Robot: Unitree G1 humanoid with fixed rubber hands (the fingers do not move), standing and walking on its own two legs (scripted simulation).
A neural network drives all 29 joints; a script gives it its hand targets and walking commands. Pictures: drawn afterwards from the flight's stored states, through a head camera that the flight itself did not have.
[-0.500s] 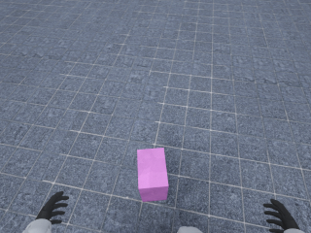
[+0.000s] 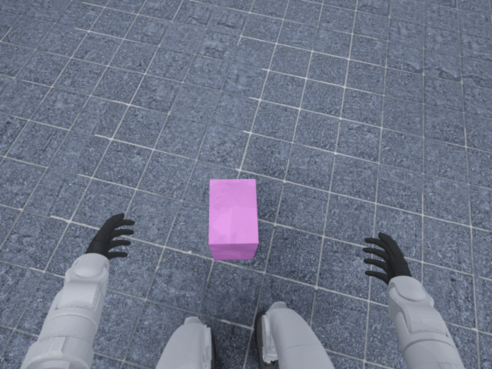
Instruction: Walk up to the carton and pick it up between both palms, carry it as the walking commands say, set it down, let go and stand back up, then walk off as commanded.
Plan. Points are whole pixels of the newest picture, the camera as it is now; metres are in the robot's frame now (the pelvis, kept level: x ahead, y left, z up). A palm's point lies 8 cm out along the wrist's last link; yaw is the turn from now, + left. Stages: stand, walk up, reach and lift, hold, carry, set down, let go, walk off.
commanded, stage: reach and lift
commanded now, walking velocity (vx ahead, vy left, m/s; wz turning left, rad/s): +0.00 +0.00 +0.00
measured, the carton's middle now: (233, 223) +0.49 -0.01 -0.58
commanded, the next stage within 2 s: none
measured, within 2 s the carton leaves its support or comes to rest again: neither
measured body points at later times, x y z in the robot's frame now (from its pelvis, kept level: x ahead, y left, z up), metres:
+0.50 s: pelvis -0.02 +0.01 -0.04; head +0.21 +0.00 +0.34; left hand +0.43 +0.18 -0.14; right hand +0.37 -0.24 -0.14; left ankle +0.01 +0.11 -0.69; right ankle +0.05 -0.10 -0.69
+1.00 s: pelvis -0.03 +0.00 -0.06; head +0.29 +0.00 +0.26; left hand +0.51 +0.13 -0.18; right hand +0.48 -0.19 -0.18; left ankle +0.01 +0.11 -0.69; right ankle +0.05 -0.10 -0.69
